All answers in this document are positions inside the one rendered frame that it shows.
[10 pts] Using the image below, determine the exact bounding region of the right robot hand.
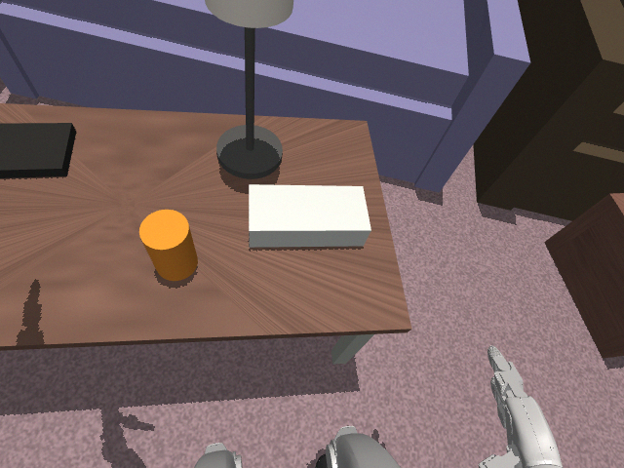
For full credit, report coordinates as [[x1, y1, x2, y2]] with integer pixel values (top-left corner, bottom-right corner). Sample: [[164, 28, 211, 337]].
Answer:
[[479, 345, 563, 468]]

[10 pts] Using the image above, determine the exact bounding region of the armchair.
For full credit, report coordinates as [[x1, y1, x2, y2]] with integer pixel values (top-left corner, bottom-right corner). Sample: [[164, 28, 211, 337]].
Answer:
[[473, 0, 624, 221]]

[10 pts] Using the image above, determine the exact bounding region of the coffee table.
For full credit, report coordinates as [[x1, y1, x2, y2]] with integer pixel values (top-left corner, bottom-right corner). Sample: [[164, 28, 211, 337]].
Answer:
[[0, 103, 411, 365]]

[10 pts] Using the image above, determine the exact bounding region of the desk lamp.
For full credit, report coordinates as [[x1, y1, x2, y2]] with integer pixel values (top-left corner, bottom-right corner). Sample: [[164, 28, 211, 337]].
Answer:
[[205, 0, 293, 179]]

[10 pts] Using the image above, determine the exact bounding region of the sofa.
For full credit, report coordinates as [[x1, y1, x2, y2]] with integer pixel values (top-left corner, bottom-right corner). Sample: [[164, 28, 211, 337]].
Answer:
[[0, 0, 530, 193]]

